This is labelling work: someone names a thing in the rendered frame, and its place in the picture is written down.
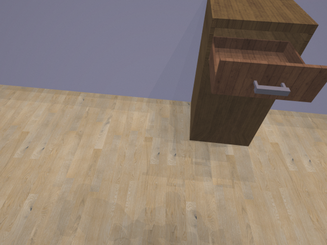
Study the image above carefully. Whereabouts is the drawer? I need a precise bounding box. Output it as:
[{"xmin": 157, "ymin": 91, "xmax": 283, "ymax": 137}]
[{"xmin": 209, "ymin": 36, "xmax": 327, "ymax": 103}]

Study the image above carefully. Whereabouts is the cabinet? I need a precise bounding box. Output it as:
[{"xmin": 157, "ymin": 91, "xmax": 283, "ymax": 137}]
[{"xmin": 190, "ymin": 0, "xmax": 319, "ymax": 146}]

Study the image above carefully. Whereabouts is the handle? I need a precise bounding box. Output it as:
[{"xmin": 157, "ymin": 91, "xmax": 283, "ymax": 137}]
[{"xmin": 253, "ymin": 81, "xmax": 291, "ymax": 96}]

